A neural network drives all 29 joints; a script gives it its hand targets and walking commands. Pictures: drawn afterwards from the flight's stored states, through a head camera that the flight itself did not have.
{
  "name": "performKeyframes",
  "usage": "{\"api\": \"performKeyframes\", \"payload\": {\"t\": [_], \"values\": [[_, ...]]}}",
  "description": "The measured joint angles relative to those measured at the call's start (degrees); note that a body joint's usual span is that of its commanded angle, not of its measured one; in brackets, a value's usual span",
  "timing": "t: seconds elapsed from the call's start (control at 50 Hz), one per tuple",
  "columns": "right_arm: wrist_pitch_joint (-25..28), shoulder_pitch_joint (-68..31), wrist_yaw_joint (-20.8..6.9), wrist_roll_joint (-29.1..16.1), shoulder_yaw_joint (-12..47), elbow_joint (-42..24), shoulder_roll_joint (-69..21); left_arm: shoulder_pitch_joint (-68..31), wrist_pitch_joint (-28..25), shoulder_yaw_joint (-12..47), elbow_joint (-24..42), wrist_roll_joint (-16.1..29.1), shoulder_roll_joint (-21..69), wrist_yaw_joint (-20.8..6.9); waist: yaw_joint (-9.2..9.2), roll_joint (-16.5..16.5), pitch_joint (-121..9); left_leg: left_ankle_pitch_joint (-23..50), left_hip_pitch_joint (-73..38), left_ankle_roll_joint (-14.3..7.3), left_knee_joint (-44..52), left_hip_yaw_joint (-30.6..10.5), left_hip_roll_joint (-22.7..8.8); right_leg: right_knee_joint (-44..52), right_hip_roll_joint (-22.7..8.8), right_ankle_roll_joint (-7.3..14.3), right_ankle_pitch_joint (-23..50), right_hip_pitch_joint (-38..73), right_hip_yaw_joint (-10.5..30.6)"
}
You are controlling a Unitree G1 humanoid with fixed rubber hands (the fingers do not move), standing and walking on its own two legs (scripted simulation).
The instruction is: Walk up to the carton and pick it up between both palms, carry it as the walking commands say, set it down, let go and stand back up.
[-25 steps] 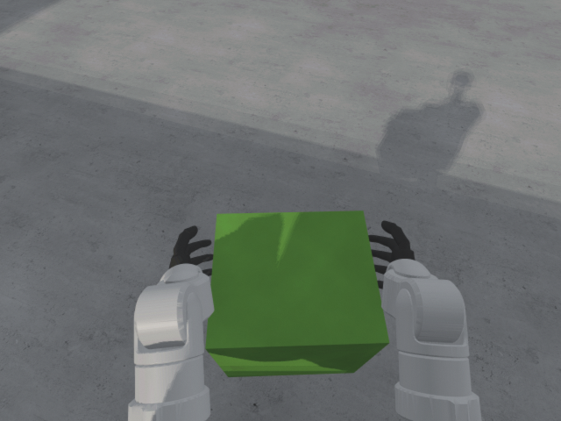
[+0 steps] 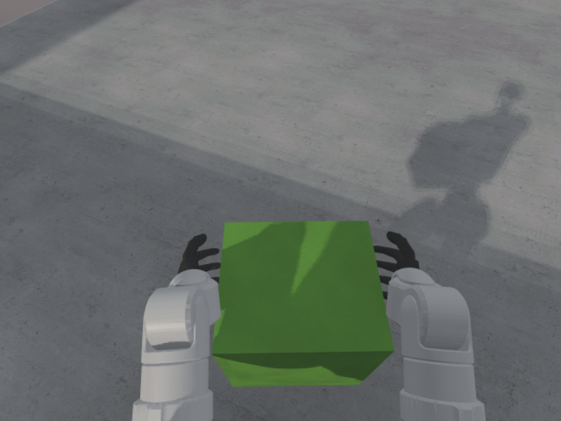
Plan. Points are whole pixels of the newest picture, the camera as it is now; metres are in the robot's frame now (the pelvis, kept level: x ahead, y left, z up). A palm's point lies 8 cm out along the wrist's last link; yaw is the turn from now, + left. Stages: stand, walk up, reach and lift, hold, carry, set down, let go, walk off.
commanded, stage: carry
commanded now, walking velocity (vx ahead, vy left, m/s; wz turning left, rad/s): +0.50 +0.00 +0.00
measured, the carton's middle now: (296, 309) +0.30 +0.00 -0.03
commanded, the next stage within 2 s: none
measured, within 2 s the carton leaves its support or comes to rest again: neither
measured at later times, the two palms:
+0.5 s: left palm (225, 116) +0.65 +0.14 +0.07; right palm (373, 119) +0.62 -0.14 +0.08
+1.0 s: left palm (238, 38) +0.98 +0.14 +0.07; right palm (349, 35) +0.97 -0.14 +0.07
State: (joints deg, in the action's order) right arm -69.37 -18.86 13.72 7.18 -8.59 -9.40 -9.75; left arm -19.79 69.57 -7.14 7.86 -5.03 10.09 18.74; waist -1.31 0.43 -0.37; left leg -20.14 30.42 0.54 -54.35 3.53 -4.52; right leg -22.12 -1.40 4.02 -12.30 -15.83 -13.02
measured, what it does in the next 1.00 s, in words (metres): walks ahead: left foot, then right foot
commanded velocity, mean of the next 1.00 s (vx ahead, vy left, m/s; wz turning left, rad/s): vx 0.50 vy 0.00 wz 0.00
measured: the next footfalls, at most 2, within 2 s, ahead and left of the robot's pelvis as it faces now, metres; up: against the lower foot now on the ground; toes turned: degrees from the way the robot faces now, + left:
left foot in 0.20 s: +0.29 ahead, +0.13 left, +0.00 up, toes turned +9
right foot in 0.58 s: +0.53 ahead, -0.11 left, +0.00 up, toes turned -13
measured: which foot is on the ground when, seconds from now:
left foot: up 0.00-0.18, down 0.20-0.60, up 0.62-0.90, down 0.92-1.00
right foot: down 0.00-0.20, up 0.22-0.56, down 0.58-0.94, up 0.96-1.00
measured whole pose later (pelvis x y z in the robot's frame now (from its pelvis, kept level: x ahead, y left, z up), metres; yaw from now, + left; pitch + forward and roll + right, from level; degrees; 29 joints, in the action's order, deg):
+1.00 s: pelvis +0.67 +0.01 -0.01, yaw -3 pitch +5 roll +1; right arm -68.3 -21.5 12.5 9.0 -7.5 -7.4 -10.7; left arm -20.0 70.1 -9.7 10.7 -6.4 10.1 17.4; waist -0.3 -2.0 -3.1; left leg -13.1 21.1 -2.8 -29.4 13.6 -2.7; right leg -54.2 -5.0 -1.4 -27.2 -17.6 -5.3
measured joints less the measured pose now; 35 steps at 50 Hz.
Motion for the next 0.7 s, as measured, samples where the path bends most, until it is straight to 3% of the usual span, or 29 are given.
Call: {"api": "performKeyframes", "payload": {"t": [0.1,0.18,0.22,0.26,0.32,0.36,0.5,0.56,0.58,0.6,0.64,0.68,0.7], "values": [[0.83,-0.41,-0.19,0.35,0.78,-2.67,-0.17,-0.24,-0.74,-0.16,3.06,-0.08,0.09,-0.50,0.69,-0.29,0.43,8.63,1.89,-0.32,16.72,3.18,-0.49,3.58,-0.54,-1.94,-3.53,7.69,0.85],[0.31,-1.08,-0.13,0.55,0.67,-3.64,-0.38,-0.87,-0.31,-0.46,3.97,-0.98,0.31,-1.32,1.31,-0.76,-0.98,14.67,-2.11,-0.95,27.54,7.29,0.97,1.54,-1.38,-4.19,-9.68,12.76,1.54],[0.74,-2.02,-0.26,0.66,0.74,-2.14,-0.71,-1.10,-0.07,-1.41,4.12,-1.58,0.26,-1.70,1.42,-2.17,-1.84,15.51,-4.67,-3.10,27.98,9.31,2.09,-7.04,-3.50,-5.27,-14.69,11.77,2.48],[1.46,-2.63,-0.54,1.14,0.96,0.45,-0.93,-0.85,-0.21,-2.45,3.15,-2.07,0.25,-2.11,1.80,-3.14,-2.13,11.19,-5.47,-4.44,24.60,10.41,2.47,-24.49,-3.69,-5.64,-14.69,5.01,6.53],[0.89,-2.08,-0.46,1.18,1.02,2.60,-0.76,-0.22,0.41,-2.49,1.18,-1.56,0.00,-1.53,1.93,-2.09,-2.19,8.67,-9.46,-3.36,27.15,10.55,2.18,-40.29,-1.46,-5.08,-12.82,-5.55,9.47],[0.40,-1.17,0.16,0.41,1.04,2.12,-0.45,-0.12,0.65,-2.02,0.57,-1.11,-0.04,-1.20,2.09,-1.58,-1.92,8.08,-12.70,-3.33,30.36,10.37,2.30,-38.26,-1.67,-5.27,-10.71,-10.14,9.19],[0.18,-1.29,0.97,-0.59,0.82,-1.71,-0.47,-0.15,-0.08,-0.83,3.23,-1.75,0.03,-2.08,2.46,-0.34,-1.36,3.39,-22.88,-1.16,35.94,9.51,1.81,-13.22,-3.01,-4.75,-0.48,-15.85,5.48],[-0.24,-1.91,0.57,0.02,0.59,-2.59,-0.69,-0.67,0.16,-1.05,4.04,-1.76,0.21,-2.08,2.22,0.00,-1.89,-2.34,-26.33,0.70,32.33,8.86,1.03,-5.08,-2.35,-4.08,5.18,-12.98,2.49],[-0.33,-2.03,0.34,0.30,0.26,-2.81,-0.69,-1.17,0.13,-1.12,3.71,-1.83,0.40,-2.10,2.22,0.23,-2.20,-5.18,-26.30,1.22,28.42,8.44,0.33,-4.22,-2.05,-2.67,8.00,-11.58,1.89],[-0.02,-2.03,0.14,0.45,-0.38,-2.59,-0.63,-1.54,-0.52,-0.86,2.60,-2.16,0.54,-2.37,1.94,1.35,-2.41,-6.18,-24.46,1.26,22.02,7.57,-1.29,-6.79,-1.55,-1.28,7.61,-11.49,1.04],[0.19,-1.52,-0.10,0.57,-1.29,-1.67,-0.49,-2.12,-1.02,-0.49,0.14,-2.89,0.75,-2.69,1.38,1.71,-2.49,-6.68,-17.45,0.53,5.34,2.69,-0.64,-9.65,-1.39,-0.25,2.42,-10.35,0.35],[-0.17,-0.80,-0.06,0.39,-1.37,-0.67,-0.24,-1.97,-0.52,-0.29,-1.32,-2.76,0.71,-2.32,1.14,1.19,-2.28,-6.38,-10.43,-0.17,-5.84,0.25,0.94,-8.08,-1.57,-0.80,0.00,-7.51,0.13],[-0.38,-0.49,0.16,0.14,-1.12,-0.23,-0.13,-1.56,-0.24,-0.26,-1.58,-2.44,0.58,-2.08,1.02,0.92,-2.15,-5.34,-7.92,-0.19,-6.57,0.15,1.17,-6.44,-1.59,-1.43,-0.01,-5.78,0.13]]}}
